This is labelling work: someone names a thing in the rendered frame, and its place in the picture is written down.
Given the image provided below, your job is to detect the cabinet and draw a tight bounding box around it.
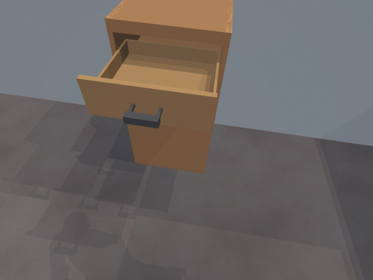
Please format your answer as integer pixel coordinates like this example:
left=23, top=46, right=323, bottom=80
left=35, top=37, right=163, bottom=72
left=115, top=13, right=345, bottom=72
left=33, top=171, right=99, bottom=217
left=105, top=0, right=233, bottom=174

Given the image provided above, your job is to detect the handle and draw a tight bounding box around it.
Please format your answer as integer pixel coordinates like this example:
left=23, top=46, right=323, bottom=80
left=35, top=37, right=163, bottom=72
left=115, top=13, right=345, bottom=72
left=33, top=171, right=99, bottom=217
left=123, top=103, right=163, bottom=128

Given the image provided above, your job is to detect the drawer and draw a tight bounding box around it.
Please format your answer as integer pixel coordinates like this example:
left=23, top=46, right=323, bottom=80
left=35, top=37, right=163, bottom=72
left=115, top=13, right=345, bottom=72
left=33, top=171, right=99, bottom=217
left=76, top=39, right=221, bottom=132

